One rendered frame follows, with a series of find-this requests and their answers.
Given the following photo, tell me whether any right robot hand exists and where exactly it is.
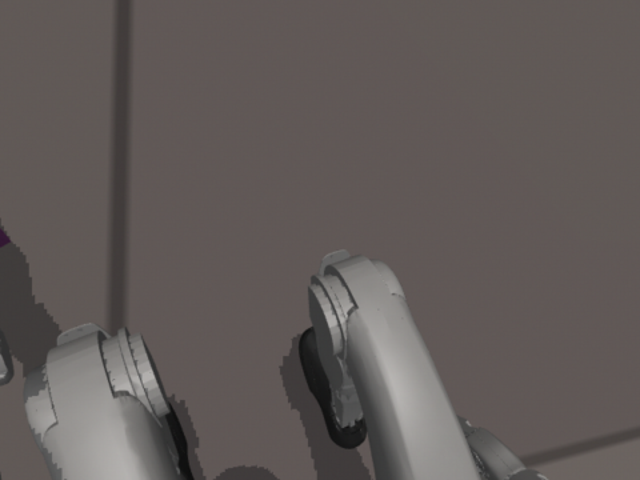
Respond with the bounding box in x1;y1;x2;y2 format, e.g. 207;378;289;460
457;415;527;480

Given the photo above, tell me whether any right robot foot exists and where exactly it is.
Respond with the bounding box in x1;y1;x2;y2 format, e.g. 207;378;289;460
299;327;367;449

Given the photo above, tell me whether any left robot foot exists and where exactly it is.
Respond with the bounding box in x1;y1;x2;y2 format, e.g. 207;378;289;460
165;401;194;480

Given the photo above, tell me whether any small box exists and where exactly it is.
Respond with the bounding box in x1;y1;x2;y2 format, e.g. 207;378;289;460
0;228;11;248

